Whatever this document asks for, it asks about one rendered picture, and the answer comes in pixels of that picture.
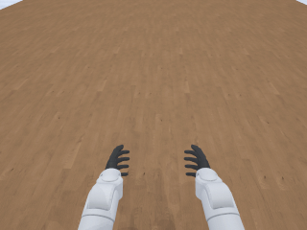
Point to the left robot forearm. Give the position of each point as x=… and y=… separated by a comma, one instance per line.
x=101, y=205

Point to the robot right hand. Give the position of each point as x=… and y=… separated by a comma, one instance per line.
x=200, y=160

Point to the robot left hand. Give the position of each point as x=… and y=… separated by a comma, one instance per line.
x=113, y=160

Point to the right robot forearm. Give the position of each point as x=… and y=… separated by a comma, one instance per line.
x=217, y=201

